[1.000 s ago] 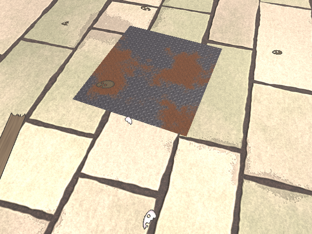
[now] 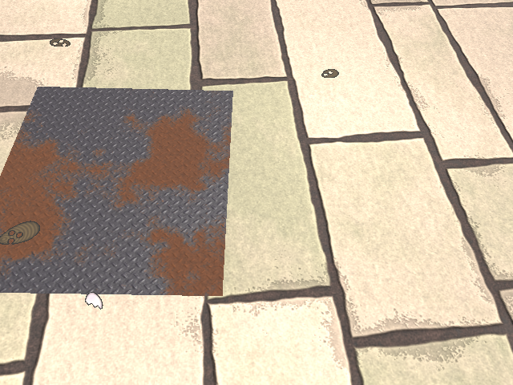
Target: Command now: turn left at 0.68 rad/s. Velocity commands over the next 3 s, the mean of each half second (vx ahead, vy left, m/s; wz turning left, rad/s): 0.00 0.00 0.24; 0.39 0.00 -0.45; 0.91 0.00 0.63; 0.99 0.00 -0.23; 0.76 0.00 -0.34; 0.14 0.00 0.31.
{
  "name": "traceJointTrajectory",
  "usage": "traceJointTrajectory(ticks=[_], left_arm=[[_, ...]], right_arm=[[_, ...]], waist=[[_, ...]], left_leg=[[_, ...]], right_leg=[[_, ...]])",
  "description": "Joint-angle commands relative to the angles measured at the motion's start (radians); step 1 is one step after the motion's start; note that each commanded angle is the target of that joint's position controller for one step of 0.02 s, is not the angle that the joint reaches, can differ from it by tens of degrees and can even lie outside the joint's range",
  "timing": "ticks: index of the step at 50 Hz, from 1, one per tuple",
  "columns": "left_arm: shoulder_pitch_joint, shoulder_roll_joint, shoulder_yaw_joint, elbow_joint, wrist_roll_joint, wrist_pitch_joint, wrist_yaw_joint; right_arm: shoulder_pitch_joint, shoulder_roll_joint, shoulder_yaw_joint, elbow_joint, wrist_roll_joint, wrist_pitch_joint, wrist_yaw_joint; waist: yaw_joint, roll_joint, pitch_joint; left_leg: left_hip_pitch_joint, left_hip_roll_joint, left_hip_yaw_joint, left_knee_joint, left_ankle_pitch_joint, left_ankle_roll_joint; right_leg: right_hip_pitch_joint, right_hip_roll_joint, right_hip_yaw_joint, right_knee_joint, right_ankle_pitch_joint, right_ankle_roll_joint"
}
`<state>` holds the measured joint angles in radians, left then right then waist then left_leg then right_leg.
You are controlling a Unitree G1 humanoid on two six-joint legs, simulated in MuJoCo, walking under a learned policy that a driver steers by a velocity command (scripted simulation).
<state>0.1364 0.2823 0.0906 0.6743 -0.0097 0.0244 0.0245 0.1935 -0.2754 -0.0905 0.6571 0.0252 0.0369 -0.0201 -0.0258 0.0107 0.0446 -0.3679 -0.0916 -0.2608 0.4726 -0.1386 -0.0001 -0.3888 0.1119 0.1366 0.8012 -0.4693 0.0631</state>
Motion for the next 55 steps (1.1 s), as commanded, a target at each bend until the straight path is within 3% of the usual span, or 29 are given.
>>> traceJointTrajectory(ticks=[1,5,6,7,8,9,11,15,17,20,22,23,24,25,26,27,29,32,35,41,42,43,44,45,46,47,48,50,55], left_arm=[[-0.005,0.034,0.011,-0.050,-0.009,-0.030,-0.014],[0.091,0.102,0.035,0.001,-0.003,-0.045,-0.019],[0.096,0.159,0.047,-0.004,0.014,-0.042,-0.014],[0.079,0.227,0.057,-0.014,0.061,-0.038,-0.018],[0.019,0.178,0.041,-0.042,0.074,-0.046,-0.017],[-0.036,0.136,0.025,-0.058,0.057,-0.048,-0.011],[-0.052,0.100,0.008,-0.052,0.020,-0.049,-0.006],[0.030,0.085,-0.005,-0.013,0.021,-0.042,-0.009],[0.026,0.062,-0.020,0.002,0.016,-0.038,-0.014],[0.081,0.178,0.014,0.010,-0.007,-0.017,-0.017],[0.064,0.205,0.027,-0.004,-0.031,-0.016,-0.011],[0.060,0.189,0.025,-0.012,-0.031,-0.020,-0.007],[0.059,0.137,0.012,-0.031,-0.015,-0.030,-0.010],[0.073,0.078,-0.003,-0.047,-0.025,-0.039,-0.016],[0.068,0.115,0.007,-0.036,-0.028,-0.038,-0.018],[0.067,0.160,0.028,-0.031,-0.033,-0.028,-0.018],[0.102,0.126,0.030,-0.020,-0.025,0.012,-0.012],[0.051,0.083,0.012,-0.063,-0.019,0.034,-0.021],[-0.017,0.090,0.004,-0.120,-0.022,0.023,-0.051],[0.073,0.077,-0.003,-0.085,-0.013,-0.022,-0.055],[0.145,0.074,-0.001,-0.049,-0.014,-0.031,-0.053],[0.289,0.104,0.003,0.017,0.089,-0.028,-0.079],[0.489,0.166,0.029,0.075,0.095,-0.042,-0.076],[0.525,0.330,0.047,0.037,0.061,-0.057,-0.063],[0.422,0.265,0.035,0.003,0.060,-0.055,-0.050],[0.373,0.221,0.016,0.012,0.070,-0.056,-0.041],[0.313,0.180,0.001,0.014,0.066,-0.064,-0.035],[0.215,0.142,-0.020,0.009,0.050,-0.089,-0.025],[0.260,0.088,-0.031,0.075,0.047,-0.125,-0.031]], right_arm=[[-0.064,-0.184,-0.061,-0.089,0.003,0.015,-0.014],[-0.061,-0.169,-0.052,-0.091,0.017,0.014,-0.021],[-0.031,-0.125,-0.037,-0.088,0.012,0.013,-0.023],[-0.039,-0.117,-0.032,-0.112,0.019,0.001,-0.020],[-0.003,-0.186,-0.052,-0.092,-0.005,-0.015,-0.018],[0.022,-0.218,-0.062,-0.062,-0.008,-0.016,-0.015],[0.050,-0.176,-0.051,-0.024,-0.014,-0.001,-0.020],[-0.007,-0.099,-0.014,-0.042,-0.005,-0.002,-0.011],[-0.041,-0.037,0.014,-0.052,-0.028,-0.007,-0.005],[-0.076,-0.089,-0.005,-0.058,-0.014,-0.020,-0.006],[-0.023,-0.125,-0.019,-0.038,-0.011,-0.034,-0.010],[0.014,-0.163,-0.030,-0.034,-0.015,-0.038,-0.016],[0.074,-0.220,-0.046,-0.033,-0.031,-0.034,-0.026],[0.078,-0.261,-0.062,-0.006,-0.042,-0.018,-0.027],[0.063,-0.201,-0.051,-0.024,-0.053,-0.015,-0.026],[0.037,-0.152,-0.034,-0.036,-0.056,-0.019,-0.026],[-0.078,-0.111,-0.024,-0.051,-0.031,-0.029,-0.024],[-0.054,-0.133,-0.036,-0.031,-0.029,-0.032,-0.025],[-0.009,-0.175,-0.048,-0.016,-0.013,-0.058,-0.018],[-0.010,-0.200,-0.049,0.025,0.006,-0.107,0.035],[-0.027,-0.189,-0.044,0.030,0.010,-0.104,0.038],[0.017,-0.137,-0.022,0.048,-0.095,-0.082,0.040],[-0.001,-0.065,0.004,0.033,-0.106,-0.081,0.043],[-0.091,0.012,0.029,-0.071,-0.093,-0.090,0.053],[-0.210,-0.075,0.014,-0.076,-0.084,-0.085,0.057],[-0.190,-0.085,0.010,-0.056,-0.050,-0.087,0.068],[-0.100,-0.099,0.007,-0.011,-0.041,-0.091,0.076],[0.023,-0.119,-0.002,0.063,-0.065,-0.070,0.091],[-0.081,-0.071,0.016,0.063,-0.046,-0.050,0.101]], waist=[[0.017,0.175,-0.170],[0.058,0.180,-0.199],[0.043,0.057,-0.211],[0.025,-0.245,-0.158],[0.013,-0.216,-0.133],[-0.014,-0.147,-0.105],[-0.009,-0.099,-0.074],[0.031,-0.138,-0.072],[0.031,-0.168,-0.096],[0.053,-0.216,-0.052],[0.020,-0.197,-0.064],[0.010,-0.161,-0.105],[0.005,-0.040,-0.177],[0.024,0.211,-0.186],[-0.016,0.240,-0.185],[-0.013,0.177,-0.155],[0.042,0.134,-0.098],[0.008,0.146,-0.096],[-0.030,0.167,-0.082],[0.040,0.091,0.005],[0.081,0.065,0.006],[0.136,-0.004,-0.043],[0.238,-0.251,-0.094],[0.235,-0.538,-0.150],[0.250,-0.218,-0.057],[0.194,-0.123,0.004],[0.125,-0.081,0.021],[0.043,-0.122,0.037],[0.044,-0.079,0.115]], left_leg=[[0.174,0.148,-0.278,-0.144,-0.019,0.156],[0.073,0.109,-0.283,-0.095,-0.138,0.108],[-0.058,0.045,-0.200,0.035,-0.289,0.063],[-0.208,-0.091,-0.005,0.250,-0.423,0.018],[-0.215,-0.037,-0.016,0.471,-0.443,-0.016],[-0.206,-0.021,0.006,0.573,-0.391,-0.029],[-0.229,-0.020,0.019,0.671,-0.299,-0.058],[-0.212,0.015,0.088,0.563,-0.257,-0.097],[-0.055,0.089,0.159,0.315,-0.252,-0.109],[0.047,0.024,0.237,0.071,-0.215,-0.104],[0.136,0.022,0.215,-0.116,-0.037,-0.053],[0.252,0.085,0.178,-0.120,0.061,-0.023],[0.421,0.230,0.098,-0.041,0.342,0.037],[0.469,0.368,-0.016,-0.037,0.500,0.156],[0.455,0.477,-0.105,-0.085,0.531,0.258],[0.421,0.487,-0.079,-0.101,0.523,0.272],[0.347,0.402,0.073,-0.101,0.439,0.203],[0.300,0.381,0.169,-0.168,0.217,0.189],[0.297,0.417,0.144,-0.277,-0.289,0.168],[0.170,0.403,0.250,-0.285,-0.375,0.148],[0.093,0.382,0.299,-0.223,-0.395,0.139],[0.001,0.303,0.435,0.019,-0.305,0.111],[-0.243,0.210,0.509,0.459,-0.230,0.085],[-0.565,0.057,0.384,0.767,-0.541,0.064],[-0.676,0.106,0.206,0.851,-0.381,0.085],[-0.663,0.130,0.160,0.842,-0.258,0.102],[-0.576,0.144,0.133,0.780,-0.174,0.093],[-0.435,0.151,0.142,0.732,-0.053,0.054],[-0.463,0.121,0.229,0.600,0.121,0.054]], right_leg=[[0.011,0.025,-0.020,-0.155,0.075,-0.001],[0.271,-0.054,-0.022,-0.456,0.288,-0.045],[0.381,-0.204,0.117,-0.490,0.264,-0.111],[0.340,-0.392,0.374,-0.547,0.293,-0.251],[0.262,-0.471,0.437,-0.542,0.358,-0.324],[0.225,-0.434,0.339,-0.518,0.408,-0.309],[0.238,-0.349,0.222,-0.481,0.466,-0.267],[0.297,-0.304,0.113,-0.441,0.700,-0.280],[0.265,-0.265,0.090,-0.428,0.706,-0.263],[0.246,-0.253,0.172,-0.407,0.735,-0.271],[0.248,-0.252,0.242,-0.386,0.743,-0.247],[0.184,-0.236,0.245,-0.359,0.655,-0.205],[0.051,-0.176,0.180,-0.239,0.465,-0.148],[-0.124,-0.060,0.011,-0.116,0.133,-0.084],[-0.205,-0.051,-0.051,0.089,-0.168,-0.036],[-0.254,-0.090,-0.053,0.275,-0.181,-0.011],[-0.273,-0.140,-0.058,0.325,-0.066,0.021],[-0.258,-0.171,-0.126,0.257,0.084,0.037],[-0.254,-0.210,-0.144,0.138,0.124,-0.019],[-0.016,-0.176,-0.220,-0.112,0.057,-0.126],[0.117,-0.140,-0.272,-0.182,0.116,-0.140],[0.355,-0.035,-0.332,-0.255,0.099,-0.152],[0.611,-0.164,-0.082,-0.347,-0.073,-0.176],[0.670,-0.461,0.531,-0.614,-0.358,-0.273],[0.588,-0.509,0.564,-0.659,-0.410,-0.294],[0.505,-0.497,0.435,-0.602,-0.318,-0.258],[0.428,-0.447,0.286,-0.602,-0.203,-0.209],[0.315,-0.379,0.076,-0.669,-0.047,-0.145],[0.309,-0.313,-0.233,-0.732,0.315,-0.124]])
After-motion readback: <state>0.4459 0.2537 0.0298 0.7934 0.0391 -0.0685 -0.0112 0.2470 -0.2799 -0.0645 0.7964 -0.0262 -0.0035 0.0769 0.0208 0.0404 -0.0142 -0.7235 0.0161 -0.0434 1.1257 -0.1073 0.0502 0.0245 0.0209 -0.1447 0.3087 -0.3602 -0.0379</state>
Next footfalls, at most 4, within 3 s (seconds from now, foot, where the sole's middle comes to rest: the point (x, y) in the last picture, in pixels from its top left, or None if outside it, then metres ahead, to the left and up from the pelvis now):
0.10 right None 0.06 -0.12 -0.78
0.46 left None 0.03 0.13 -0.78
0.88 right None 0.10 -0.17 -0.78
1.32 left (287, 350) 0.53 -0.08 -0.78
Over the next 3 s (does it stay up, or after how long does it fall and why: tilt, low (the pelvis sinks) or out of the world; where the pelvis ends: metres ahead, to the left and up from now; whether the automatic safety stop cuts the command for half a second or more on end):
stays up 1.62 0.03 -0.01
